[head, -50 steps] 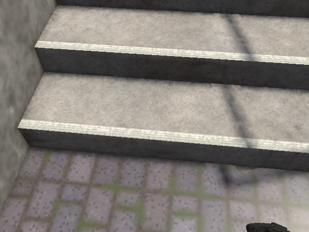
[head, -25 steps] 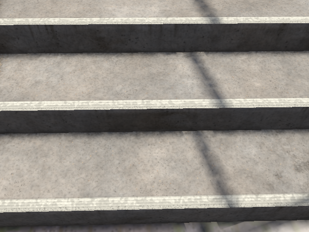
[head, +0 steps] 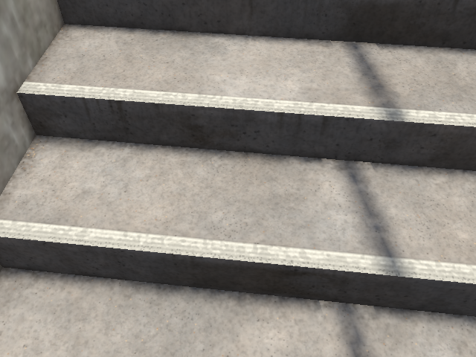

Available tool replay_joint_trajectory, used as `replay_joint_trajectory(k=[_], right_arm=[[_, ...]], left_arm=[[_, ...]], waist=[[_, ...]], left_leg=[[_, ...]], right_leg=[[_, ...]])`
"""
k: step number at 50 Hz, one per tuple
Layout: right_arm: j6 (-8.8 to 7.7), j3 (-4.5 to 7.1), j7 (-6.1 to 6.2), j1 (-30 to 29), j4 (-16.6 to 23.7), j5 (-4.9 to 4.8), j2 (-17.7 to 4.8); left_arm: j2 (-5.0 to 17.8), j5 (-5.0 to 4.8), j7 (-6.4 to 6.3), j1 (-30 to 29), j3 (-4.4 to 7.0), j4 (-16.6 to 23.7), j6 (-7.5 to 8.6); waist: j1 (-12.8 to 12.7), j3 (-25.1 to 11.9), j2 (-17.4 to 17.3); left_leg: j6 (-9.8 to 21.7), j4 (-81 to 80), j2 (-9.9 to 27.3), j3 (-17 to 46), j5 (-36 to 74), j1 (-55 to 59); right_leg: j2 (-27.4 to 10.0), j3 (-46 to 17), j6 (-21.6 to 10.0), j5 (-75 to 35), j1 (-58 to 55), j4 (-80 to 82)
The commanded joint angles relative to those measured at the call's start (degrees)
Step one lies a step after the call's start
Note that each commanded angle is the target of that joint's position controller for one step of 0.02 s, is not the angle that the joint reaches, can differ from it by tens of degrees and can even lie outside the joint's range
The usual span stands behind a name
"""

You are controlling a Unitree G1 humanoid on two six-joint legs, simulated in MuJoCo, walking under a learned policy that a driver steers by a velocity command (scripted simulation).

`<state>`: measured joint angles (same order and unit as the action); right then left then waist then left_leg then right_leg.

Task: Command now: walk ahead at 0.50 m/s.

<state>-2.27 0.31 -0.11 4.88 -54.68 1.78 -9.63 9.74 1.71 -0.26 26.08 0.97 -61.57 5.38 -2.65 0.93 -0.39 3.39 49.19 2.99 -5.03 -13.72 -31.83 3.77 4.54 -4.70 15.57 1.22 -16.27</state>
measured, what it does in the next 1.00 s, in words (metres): climbs: left foot, then right foot 0.16 m higher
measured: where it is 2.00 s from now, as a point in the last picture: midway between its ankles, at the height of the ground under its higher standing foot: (247, 71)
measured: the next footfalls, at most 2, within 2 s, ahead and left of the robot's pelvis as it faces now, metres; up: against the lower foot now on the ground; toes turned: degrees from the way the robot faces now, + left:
left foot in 0.10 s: +0.14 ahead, +0.09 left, +0.00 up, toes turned +4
right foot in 0.54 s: +0.39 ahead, -0.05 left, +0.16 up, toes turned -5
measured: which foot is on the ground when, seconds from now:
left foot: up 0.00-0.08, down 0.10-0.54, up 0.56-1.00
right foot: down 0.00-0.10, up 0.12-0.52, down 0.54-1.00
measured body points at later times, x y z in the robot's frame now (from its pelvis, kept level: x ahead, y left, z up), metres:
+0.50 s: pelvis +0.20 +0.02 +0.01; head +0.25 +0.04 +0.46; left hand +0.47 +0.14 -0.06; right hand +0.06 -0.17 -0.12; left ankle +0.10 +0.09 -0.74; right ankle +0.35 -0.05 -0.56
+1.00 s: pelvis +0.48 +0.02 +0.15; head +0.52 +0.01 +0.60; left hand +0.32 +0.21 +0.03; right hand +0.72 -0.11 +0.06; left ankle +0.64 +0.12 -0.33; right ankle +0.35 -0.05 -0.58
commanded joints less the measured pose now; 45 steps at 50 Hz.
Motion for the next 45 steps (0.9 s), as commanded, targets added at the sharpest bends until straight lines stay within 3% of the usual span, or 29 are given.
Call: replay_joint_trajectory(k=[1, 3, 4, 5, 6, 7, 8, 9, 11, 13, 16, 18, 20, 22, 23, 24, 25, 26, 27, 28, 29, 30, 32, 33, 34, 35, 39, 43, 45], right_arm=[[-0.96, 0.7, 0.67, 2.05, 2.37, -0.2, -3.12], [-1.92, 1.57, 1.43, 11.23, -0.71, -0.76, -3.63], [-2.68, 1.88, 1.73, 19.58, -3.39, -0.88, -2.88], [-3.08, 3.26, 2.15, 27.84, -6.22, 0.13, -7.32], [-3.31, 3.73, 1.56, 28.26, -6.8, 0.66, -12.2], [-2.21, 4.26, 1.3, 27.61, -6.74, -0.31, -13.62], [-1.4, 3.32, 0.84, 21.78, -5.54, -1.2, -8.63], [-1.27, 2.21, 0.07, 18.66, -5.21, -0.81, -4.87], [-1.75, 0.69, 0.06, 20.69, -7.4, -0.64, -1.64], [-2.61, -0.03, -0.17, 24.6, -10.13, 0.03, -1.34], [-3.68, -1.31, -0.8, 24.2, -10.76, -0.42, -2.58], [-3.83, -2.24, -0.37, 24.39, -11.64, -1.36, -2.44], [-3.4, -2.64, 2.15, 27.41, -12.85, -2.1, -2.28], [-2.42, -2.05, 3.71, 29.34, -12.68, -3.64, -4.23], [-2.42, -2.55, 3.64, 27.22, -10.47, -4.06, -3.47], [-2.67, -1.72, 3.38, 29.72, -9.84, -3.46, -7.6], [-2.76, -0.57, 3.3, 30.01, -9.54, -2.47, -10.81], [-2.9, 0.59, 2.62, 28.18, -8.62, -2.71, -12.9], [-3.4, 1.65, 1.81, 26.3, -6.82, -2.91, -13.03], [-3.9, 1.54, -0.01, 26.51, -3.22, -2.55, -8.98], [-3.89, 2.41, -2.54, 20.68, -0.92, 0.46, -6.38], [-3.46, 2.38, -2.94, 18.3, 2.59, 2.92, -2.6], [-3.17, 1.1, -0.7, 9.76, 10.18, 1.97, 1.31], [-2.57, 0.37, 0.25, 12.35, 10.52, 0.71, 3.28], [-1.83, -0.86, 0.78, 15.6, 10.25, 0.56, 6.04], [-0.97, -1.26, 0.99, 15.81, 10.58, -0.17, 6.24], [0.19, -0.93, 0.29, 11.19, 11.11, -0.41, 3.63], [0.33, -1.42, 1.22, -2.38, 16.28, -0.11, 5.33], [-0.06, -1.63, 1.44, -8.31, 19.66, 0.23, 4.47]], left_arm=[[7.23, 0.21, -0.58, -0.23, 1.02, 2.62, 0.15], [8.43, -0.49, -0.49, -2.0, 1.39, 2.78, 0.18], [9.46, -1.86, -0.32, -4.32, 1.85, 2.9, 0.07], [7.96, -2.7, -0.24, -8.67, 1.72, 4.98, 0.63], [0.29, -1.51, -0.24, -6.64, 0.25, 6.73, 0.84], [-0.11, -2.56, -0.46, 1.25, 0.7, 5.51, -0.36], [1.9, -0.89, -0.35, -3.45, 1.04, 6.18, -1.14], [2.4, 0.17, 0.21, -9.1, 1.29, 8.45, -1.27], [-1.15, 0.6, 0.8, -13.57, 0.12, 12.06, -2.01], [-5.76, -0.35, 0.09, -17.07, -1.8, 15.78, -3.57], [-6.6, -0.84, -1.5, -25.46, -3.91, 23.58, -4.24], [-6.04, -0.21, -1.62, -30.91, -5.22, 28.46, -4.28], [-6.47, -0.07, -1.09, -34.5, -6.02, 31.72, -4.7], [-4.83, -1.33, -0.83, -35.06, -6.91, 31.99, -4.99], [-4.48, -1.86, -0.8, -31.68, -6.75, 29.73, -4.77], [-2.7, -2.37, -1.0, -27.72, -6.02, 27.81, -4.76], [-2.15, -3.05, -1.14, -17.54, -5.09, 24.16, -4.9], [0.37, -2.39, -0.9, -10.22, -3.96, 21.95, -4.37], [3.17, -0.52, -0.37, -5.37, -2.54, 19.52, -3.55], [8.44, 0.38, -1.12, -1.22, -0.37, 16.12, -3.94], [13.09, 0.1, -1.53, -0.93, 1.99, 13.66, -5.62], [11.87, -0.62, -1.72, -10.48, 2.07, 13.27, -5.43], [2.83, 0.28, -0.8, -12.59, 0.58, 7.55, -2.2], [-2.18, 0.67, -0.43, -10.92, -0.51, 3.87, -1.03], [-4.27, 0.65, 0.0, -9.38, -0.9, 1.26, -0.22], [-4.91, 0.55, 0.52, -7.65, -1.12, -0.71, 0.5], [-0.66, -0.75, 1.31, -3.54, -1.06, -1.4, 1.58], [2.51, -0.11, 0.51, 7.38, -0.12, -4.04, 2.37], [2.49, 0.13, -0.37, 9.87, -0.02, -4.0, 2.48]], waist=[[4.12, 1.01, 4.65], [7.59, -3.03, 5.03], [11.9, -4.51, 4.41], [14.69, -5.25, 0.89], [8.74, -4.24, -11.55], [5.88, -7.78, -12.16], [4.93, 0.19, -6.74], [4.52, 5.24, -3.22], [2.24, 6.86, -0.71], [1.98, 5.3, -1.65], [0.62, 7.38, -1.83], [-0.48, 8.75, 1.02], [0.98, 6.09, -2.67], [3.07, 2.58, -3.79], [1.55, -1.93, -0.19], [0.46, -8.06, -4.01], [-4.0, -14.87, -10.8], [-7.43, -19.15, -13.7], [-9.5, -22.53, -11.48], [-8.51, -21.9, 1.31], [-8.82, -18.51, 12.76], [-2.63, -8.57, 7.61], [3.36, 5.01, -4.2], [6.35, 5.98, -5.2], [8.55, 5.39, -3.62], [8.89, 5.5, -1.72], [7.27, 3.97, 1.17], [1.56, 3.05, 6.52], [0.32, 4.38, 5.43]], left_leg=[[2.34, -2.54, -1.32, -0.73, -3.82, 2.15], [3.36, -13.43, -5.14, -2.04, -0.29, 15.77], [3.6, -25.05, -5.95, -2.77, 8.66, 25.68], [4.67, -29.85, 0.24, 5.36, 13.31, 37.11], [5.98, -28.51, 15.63, 23.82, 42.74, 41.45], [13.71, -33.15, 20.82, 35.36, 25.28, 40.89], [15.35, -37.26, 19.21, 33.52, -0.62, 34.52], [14.1, -39.63, 16.1, 29.63, -13.1, 29.74], [10.04, -38.41, 11.87, 21.95, -9.6, 24.17], [9.36, -37.42, 11.34, 18.87, -5.93, 20.52], [7.61, -39.49, 10.37, 16.39, -12.03, 15.32], [4.79, -41.98, 6.86, 12.85, -13.51, 10.42], [6.94, -46.22, 6.89, 13.7, -0.66, 12.44], [8.21, -53.01, 5.88, 8.42, 22.99, 16.56], [7.81, -48.61, 4.82, 4.03, 54.04, 17.71], [7.62, -40.48, 7.06, 2.95, 85.41, 24.76], [8.69, -30.71, 9.96, 2.83, 99.8, 33.21], [9.04, -19.92, 12.11, 2.98, 101.89, 39.95], [8.6, -7.49, 11.07, 2.74, 94.65, 36.44], [5.64, 11.63, 3.58, 2.76, 71.41, 14.79], [4.07, 37.26, -8.81, 6.12, 7.06, 0.21], [4.2, 55.32, -5.9, 14.39, 5.12, -11.95], [6.26, 61.21, -3.12, 12.84, 6.89, -19.87], [6.6, 62.37, -3.11, 13.39, 6.26, -21.25], [7.1, 62.55, -3.11, 15.04, 6.76, -23.15], [7.34, 62.33, -3.46, 15.43, 5.61, -25.49], [3.65, 56.6, -1.94, 6.9, 9.6, -31.71], [3.21, 70.41, -0.05, 1.07, -1.48, -48.91], [3.44, 68.24, 2.01, 1.69, -6.29, -56.14]], right_leg=[[-18.19, -8.98, -9.23, -44.12, -0.71, -2.6], [-14.57, -5.88, -7.68, -58.69, 0.55, -16.35], [-12.05, -4.41, -6.38, -55.18, 4.82, -26.61], [-8.03, -3.65, -3.57, -36.48, 17.64, -41.63], [-0.41, -0.85, -1.18, 9.73, 32.81, -63.17], [0.17, -7.74, -1.72, 9.49, 39.27, -73.78], [-2.63, -5.49, -1.47, 7.11, 46.8, -82.28], [-3.53, -3.75, -1.89, 5.96, 53.25, -90.24], [-5.34, -4.51, -2.64, 4.13, 60.78, -98.5], [-3.87, -2.77, -3.27, 7.58, 67.89, -112.23], [-4.15, -3.73, -3.34, 10.26, 76.78, -115.02], [-6.25, -0.74, -2.08, 7.99, 74.46, -101.19], [-7.5, 1.89, -0.95, 5.83, 69.63, -92.42], [-7.18, 7.13, -0.96, 9.07, 52.62, -69.91], [-4.34, 9.61, -1.72, 8.18, 38.94, -59.97], [0.33, 12.34, -2.05, 10.55, 32.57, -58.14], [1.96, 10.57, -3.29, 12.07, 28.42, -55.53], [2.28, 7.05, -4.93, 15.12, 25.23, -48.6], [0.72, -0.03, -7.32, 14.31, 16.25, -42.38], [-11.55, -29.1, -13.78, 29.88, 7.05, -26.61], [-18.94, -61.01, -18.44, 45.83, 7.45, 0.95], [-21.08, -62.45, -16.77, 51.17, 15.13, 2.67], [-20.23, -41.77, -9.34, 33.91, 29.31, -1.23], [-16.88, -31.2, -6.71, 22.44, 30.62, -3.19], [-14.28, -22.48, -3.74, 13.59, 29.62, -4.91], [-12.6, -17.37, -2.69, 8.53, 28.65, -5.15], [-11.58, -11.08, -2.88, 1.0, 25.01, -1.67], [-13.77, -16.1, -7.07, 0.66, 10.6, 0.77], [-15.27, -17.72, -7.44, 0.04, 3.03, 1.47]])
